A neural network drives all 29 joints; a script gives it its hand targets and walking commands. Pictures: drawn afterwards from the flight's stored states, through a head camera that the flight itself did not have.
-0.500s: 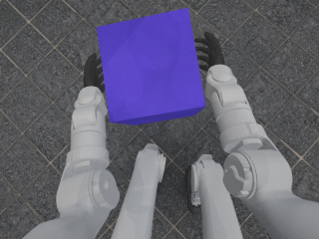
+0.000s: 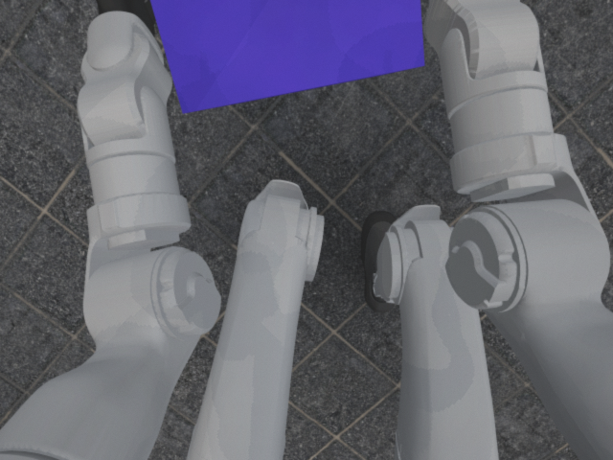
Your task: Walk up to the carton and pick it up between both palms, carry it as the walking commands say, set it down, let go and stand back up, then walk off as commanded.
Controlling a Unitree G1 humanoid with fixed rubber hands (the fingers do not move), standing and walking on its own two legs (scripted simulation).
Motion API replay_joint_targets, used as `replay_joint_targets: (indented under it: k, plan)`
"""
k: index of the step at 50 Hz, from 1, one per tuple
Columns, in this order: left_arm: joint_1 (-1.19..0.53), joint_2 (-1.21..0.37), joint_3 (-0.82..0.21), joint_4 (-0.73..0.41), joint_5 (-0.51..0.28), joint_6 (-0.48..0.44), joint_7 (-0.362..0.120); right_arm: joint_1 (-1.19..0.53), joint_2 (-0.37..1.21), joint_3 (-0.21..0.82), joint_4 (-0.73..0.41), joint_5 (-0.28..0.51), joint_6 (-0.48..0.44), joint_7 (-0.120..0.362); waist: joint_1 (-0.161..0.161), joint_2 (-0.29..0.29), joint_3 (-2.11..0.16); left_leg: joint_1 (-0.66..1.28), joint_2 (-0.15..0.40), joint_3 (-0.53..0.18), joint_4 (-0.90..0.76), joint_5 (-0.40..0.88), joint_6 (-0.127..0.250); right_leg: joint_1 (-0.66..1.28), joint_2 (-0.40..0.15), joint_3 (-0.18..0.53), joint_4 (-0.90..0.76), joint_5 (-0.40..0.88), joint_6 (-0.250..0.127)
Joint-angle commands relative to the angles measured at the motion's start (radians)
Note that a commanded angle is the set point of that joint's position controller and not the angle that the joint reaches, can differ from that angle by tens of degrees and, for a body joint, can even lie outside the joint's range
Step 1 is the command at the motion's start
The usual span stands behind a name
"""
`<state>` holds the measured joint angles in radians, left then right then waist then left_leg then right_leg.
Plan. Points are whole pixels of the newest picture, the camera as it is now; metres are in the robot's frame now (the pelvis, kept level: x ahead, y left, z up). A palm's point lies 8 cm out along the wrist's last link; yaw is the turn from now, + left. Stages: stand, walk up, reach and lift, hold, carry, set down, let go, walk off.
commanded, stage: set down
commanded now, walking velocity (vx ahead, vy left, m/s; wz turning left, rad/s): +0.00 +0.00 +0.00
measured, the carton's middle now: out of the picture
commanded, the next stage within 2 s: none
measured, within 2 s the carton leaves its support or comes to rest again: neither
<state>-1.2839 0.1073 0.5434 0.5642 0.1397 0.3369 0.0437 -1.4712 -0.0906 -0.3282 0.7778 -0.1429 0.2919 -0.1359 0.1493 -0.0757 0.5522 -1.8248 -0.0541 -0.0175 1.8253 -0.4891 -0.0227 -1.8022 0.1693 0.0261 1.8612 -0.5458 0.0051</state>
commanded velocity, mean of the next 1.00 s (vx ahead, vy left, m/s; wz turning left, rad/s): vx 0.00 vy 0.00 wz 0.00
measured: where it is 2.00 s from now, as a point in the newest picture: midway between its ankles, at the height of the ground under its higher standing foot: (327, 267)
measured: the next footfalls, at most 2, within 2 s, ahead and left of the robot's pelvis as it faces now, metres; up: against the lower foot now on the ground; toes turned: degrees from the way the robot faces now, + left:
none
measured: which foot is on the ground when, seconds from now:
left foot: down 0.00-1.00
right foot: down 0.00-1.00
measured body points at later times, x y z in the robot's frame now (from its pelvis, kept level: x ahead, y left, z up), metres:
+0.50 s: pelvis +0.01 +0.01 -0.06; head +0.38 +0.07 +0.19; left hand +0.51 +0.27 -0.24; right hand +0.60 -0.01 -0.22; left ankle +0.14 +0.12 -0.45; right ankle +0.12 -0.10 -0.45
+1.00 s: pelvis +0.01 +0.00 -0.09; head +0.39 +0.06 +0.14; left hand +0.53 +0.27 -0.27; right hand +0.61 -0.01 -0.26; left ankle +0.14 +0.12 -0.45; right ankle +0.12 -0.10 -0.45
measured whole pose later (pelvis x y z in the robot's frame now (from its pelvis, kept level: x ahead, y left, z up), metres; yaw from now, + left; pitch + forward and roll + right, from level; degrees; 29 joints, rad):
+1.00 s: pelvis +0.01 +0.00 -0.09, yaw -1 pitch +32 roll +0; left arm -1.44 0.23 0.45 0.84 0.09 0.30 0.05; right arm -1.64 -0.21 -0.21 1.07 -0.03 0.25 -0.17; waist 0.17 -0.07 0.51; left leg -2.14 -0.05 -0.01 2.12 -0.55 -0.02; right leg -2.11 0.18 -0.01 2.15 -0.61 0.01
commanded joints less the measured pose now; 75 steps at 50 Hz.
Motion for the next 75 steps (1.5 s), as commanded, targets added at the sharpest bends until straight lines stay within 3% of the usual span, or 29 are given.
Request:
replay_joint_targets:
  k: [1,3,6,10,14,16,19,22,26,29,30,31,32,34,37,40,44,49,56,59,64,69,73,75]
  plan:
    - [-0.800,-0.776,-0.609,-0.155,-0.179,-0.033,-0.207,-0.598,0.946,0.473,-0.079,0.142,-0.002,0.163,0.112,-0.001,-2.279,0.815,-0.055,0.062,-0.078,0.491,-0.017,0.570,0.059,-0.030,-0.068,0.314,-0.001]
    - [-0.869,-0.742,-0.642,-0.246,-0.217,-0.038,-0.196,-0.640,0.947,0.545,-0.132,0.210,0.003,0.152,0.133,0.048,-2.290,0.893,-0.050,0.072,-0.037,0.617,-0.029,0.553,0.066,-0.034,-0.043,0.364,0.011]
    - [-0.965,-0.697,-0.643,-0.217,-0.214,-0.029,-0.180,-0.760,0.898,0.538,-0.132,0.260,0.005,0.151,0.152,0.094,-2.146,0.847,-0.036,0.058,-0.042,0.502,-0.014,0.419,0.055,-0.032,-0.025,0.234,-0.001]
    - [-0.944,-0.705,-0.583,-0.064,-0.183,-0.026,-0.192,-0.733,0.889,0.422,0.021,0.208,0.008,0.156,0.107,0.060,-1.861,0.644,-0.031,0.050,-0.060,0.299,-0.004,0.334,0.044,-0.037,-0.026,0.118,-0.015]
    - [-0.818,-0.765,-0.460,0.160,-0.107,-0.017,-0.237,-0.591,0.893,0.247,0.240,0.083,0.012,0.194,0.058,0.019,-1.543,0.443,-0.034,0.043,-0.063,0.145,0.008,0.193,0.042,-0.043,-0.035,0.005,-0.026]
    - [-0.793,-0.772,-0.408,0.203,-0.070,-0.019,-0.259,-0.512,0.880,0.169,0.332,0.025,0.013,0.223,0.035,0.012,-1.421,0.364,-0.032,0.029,-0.060,0.112,0.009,0.115,0.045,-0.046,-0.022,-0.015,-0.032]
    - [-0.796,-0.766,-0.388,0.178,-0.064,-0.040,-0.271,-0.530,0.852,0.154,0.301,0.022,-0.017,0.237,0.047,0.012,-1.368,0.366,-0.039,0.038,-0.018,0.237,-0.003,0.024,0.045,-0.051,0.005,0.045,-0.030]
    - [-0.808,-0.756,-0.420,0.134,-0.069,-0.061,-0.265,-0.619,0.837,0.205,0.207,0.084,-0.051,0.231,0.089,0.046,-1.433,0.439,-0.042,0.039,0.020,0.370,-0.007,-0.033,0.046,-0.055,0.044,0.110,-0.025]
    - [-0.892,-0.732,-0.549,-0.034,-0.165,-0.083,-0.244,-0.704,0.856,0.394,0.042,0.208,-0.071,0.208,0.119,0.034,-1.792,0.641,-0.038,0.033,0.095,0.609,-0.014,0.104,0.053,-0.061,0.099,0.271,-0.012]
    - [-0.944,-0.652,-0.627,-0.080,-0.245,-0.070,-0.234,-0.776,0.820,0.522,-0.016,0.280,-0.050,0.187,0.125,-0.014,-2.055,0.675,-0.037,0.047,0.119,0.526,-0.005,0.340,0.039,-0.065,0.145,0.305,-0.008]
    - [-0.958,-0.642,-0.649,-0.098,-0.279,-0.069,-0.225,-0.793,0.811,0.550,-0.035,0.295,-0.046,0.175,0.121,-0.003,-2.013,0.684,-0.034,0.055,0.137,0.592,-0.016,0.342,0.046,-0.075,0.158,0.335,-0.003]
    - [-0.961,-0.634,-0.666,-0.129,-0.292,-0.072,-0.215,-0.799,0.826,0.586,-0.093,0.331,-0.046,0.166,0.134,0.031,-2.029,0.766,-0.031,0.052,0.157,0.673,-0.022,0.323,0.050,-0.072,0.164,0.360,0.002]
    - [-0.982,-0.630,-0.674,-0.137,-0.302,-0.072,-0.207,-0.809,0.816,0.595,-0.099,0.348,-0.047,0.162,0.162,0.050,-2.019,0.773,-0.028,0.046,0.158,0.672,-0.022,0.305,0.048,-0.066,0.178,0.339,-0.002]
    - [-0.994,-0.612,-0.653,-0.106,-0.294,-0.077,-0.204,-0.850,0.795,0.567,-0.096,0.349,-0.057,0.156,0.167,0.061,-1.910,0.737,-0.020,0.030,0.149,0.629,-0.005,0.222,0.043,-0.067,0.178,0.289,-0.008]
    - [-0.978,-0.621,-0.623,-0.061,-0.296,-0.091,-0.201,-0.840,0.811,0.552,-0.076,0.345,-0.073,0.158,0.140,0.023,-1.832,0.676,-0.019,0.016,0.157,0.609,0.002,0.198,0.038,-0.066,0.172,0.285,-0.004]
    - [-0.893,-0.657,-0.572,0.065,-0.264,-0.086,-0.220,-0.751,0.822,0.468,0.067,0.287,-0.071,0.178,0.110,0.007,-1.636,0.551,-0.021,0.024,0.145,0.503,0.006,0.134,0.035,-0.067,0.158,0.225,-0.011]
    - [-0.784,-0.731,-0.512,0.186,-0.207,-0.073,-0.268,-0.605,0.864,0.383,0.202,0.213,-0.064,0.211,0.098,-0.008,-1.500,0.381,-0.032,0.051,0.150,0.414,0.007,0.106,0.039,-0.060,0.155,0.217,-0.020]
    - [-0.820,-0.731,-0.494,0.126,-0.176,-0.077,-0.300,-0.601,0.876,0.362,0.192,0.206,-0.065,0.233,0.111,-0.012,-1.506,0.323,-0.034,0.067,0.172,0.426,0.012,0.097,0.043,-0.044,0.169,0.247,-0.024]
    - [-1.095,-0.572,-0.571,-0.058,-0.271,-0.114,-0.238,-0.887,0.772,0.518,-0.017,0.338,-0.091,0.178,0.181,-0.022,-1.710,0.458,-0.016,0.057,0.186,0.478,0.016,0.209,0.030,-0.039,0.204,0.253,-0.017]
    - [-1.043,-0.527,-0.533,0.062,-0.258,-0.111,-0.216,-0.913,0.724,0.516,0.009,0.339,-0.089,0.167,0.184,-0.051,-1.561,0.414,-0.010,0.053,0.168,0.351,0.025,0.170,0.017,-0.054,0.190,0.136,-0.014]
    - [-0.910,-0.607,-0.447,0.240,-0.202,-0.100,-0.234,-0.762,0.735,0.391,0.182,0.256,-0.076,0.199,0.146,-0.059,-1.313,0.313,-0.015,0.048,0.144,0.246,0.025,0.041,0.017,-0.070,0.175,0.048,-0.024]
    - [-0.775,-0.694,-0.413,0.255,-0.136,-0.091,-0.292,-0.554,0.831,0.320,0.295,0.191,-0.070,0.247,0.127,-0.053,-1.266,0.248,-0.034,0.058,0.168,0.337,0.022,-0.018,0.033,-0.058,0.181,0.143,-0.031]
    - [-0.758,-0.678,-0.431,0.162,-0.124,-0.115,-0.300,-0.510,0.868,0.337,0.259,0.210,-0.094,0.254,0.139,-0.042,-1.315,0.324,-0.030,0.034,0.197,0.543,0.024,-0.094,0.045,-0.051,0.195,0.252,-0.019]
    - [-0.781,-0.653,-0.459,0.102,-0.147,-0.135,-0.294,-0.546,0.863,0.391,0.202,0.241,-0.116,0.244,0.163,-0.050,-1.391,0.349,-0.025,0.022,0.217,0.634,0.025,-0.080,0.048,-0.041,0.207,0.306,-0.013]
